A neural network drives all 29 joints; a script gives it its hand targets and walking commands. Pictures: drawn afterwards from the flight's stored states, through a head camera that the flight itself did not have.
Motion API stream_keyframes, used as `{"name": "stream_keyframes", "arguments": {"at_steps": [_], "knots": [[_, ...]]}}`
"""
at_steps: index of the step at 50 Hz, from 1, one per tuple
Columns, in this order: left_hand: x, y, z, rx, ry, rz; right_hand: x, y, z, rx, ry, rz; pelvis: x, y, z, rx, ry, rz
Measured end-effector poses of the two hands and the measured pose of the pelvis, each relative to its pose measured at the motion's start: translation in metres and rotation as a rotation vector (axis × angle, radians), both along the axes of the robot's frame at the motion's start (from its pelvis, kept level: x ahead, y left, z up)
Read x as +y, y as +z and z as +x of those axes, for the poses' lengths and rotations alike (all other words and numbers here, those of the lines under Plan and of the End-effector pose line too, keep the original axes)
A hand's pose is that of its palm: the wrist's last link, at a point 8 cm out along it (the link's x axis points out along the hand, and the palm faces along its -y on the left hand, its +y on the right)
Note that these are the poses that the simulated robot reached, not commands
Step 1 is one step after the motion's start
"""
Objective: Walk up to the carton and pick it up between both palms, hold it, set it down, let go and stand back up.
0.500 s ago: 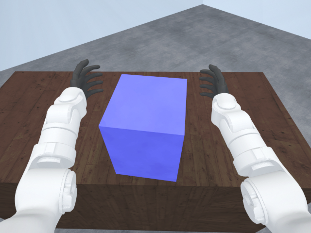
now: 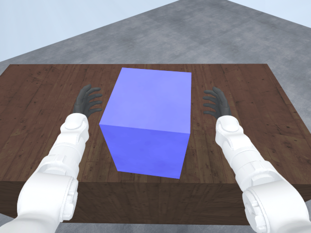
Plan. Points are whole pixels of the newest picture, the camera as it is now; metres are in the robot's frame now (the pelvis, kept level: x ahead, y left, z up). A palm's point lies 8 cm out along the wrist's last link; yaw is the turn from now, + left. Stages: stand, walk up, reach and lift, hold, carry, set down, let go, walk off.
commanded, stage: reach and lift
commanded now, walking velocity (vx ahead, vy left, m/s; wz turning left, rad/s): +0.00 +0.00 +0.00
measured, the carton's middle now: (151, 125) +0.44 +0.04 +0.02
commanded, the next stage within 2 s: none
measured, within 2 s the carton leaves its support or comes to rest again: neither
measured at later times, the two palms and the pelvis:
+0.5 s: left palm (92, 126) +0.43 +0.22 +0.02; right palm (215, 126) +0.43 -0.15 +0.02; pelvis +0.01 +0.02 -0.01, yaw -1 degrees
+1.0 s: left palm (106, 120) +0.44 +0.18 +0.03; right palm (208, 119) +0.44 -0.12 +0.05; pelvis +0.02 +0.00 +0.00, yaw +0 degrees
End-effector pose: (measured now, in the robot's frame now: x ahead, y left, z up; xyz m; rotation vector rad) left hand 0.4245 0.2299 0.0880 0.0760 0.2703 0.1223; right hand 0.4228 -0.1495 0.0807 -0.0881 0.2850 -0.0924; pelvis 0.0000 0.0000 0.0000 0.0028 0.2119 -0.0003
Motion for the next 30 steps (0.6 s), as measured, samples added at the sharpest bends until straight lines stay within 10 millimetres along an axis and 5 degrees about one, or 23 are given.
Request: {"name": "stream_keyframes", "arguments": {"at_steps": [7,20,25,30], "knots": [[0.000,-0.017,0.011,0.004,-0.005,0.002,0.013,-0.005,0.016,-0.002,0.024,-0.012,0.009,-0.004,0.003,0.081,-0.002,-0.012],[0.006,-0.060,0.014,0.052,0.017,0.003,0.010,-0.055,0.014,0.023,0.017,0.007,0.019,-0.007,0.013,0.144,-0.004,-0.026],[-0.009,-0.067,0.007,0.065,-0.003,0.001,0.004,-0.060,0.008,-0.014,0.006,0.048,0.019,-0.007,0.013,0.152,-0.004,-0.026],[-0.039,-0.055,0.009,0.012,-0.065,-0.035,0.003,-0.045,0.009,-0.076,0.015,0.075,0.018,-0.007,0.012,0.155,-0.004,-0.025]]}}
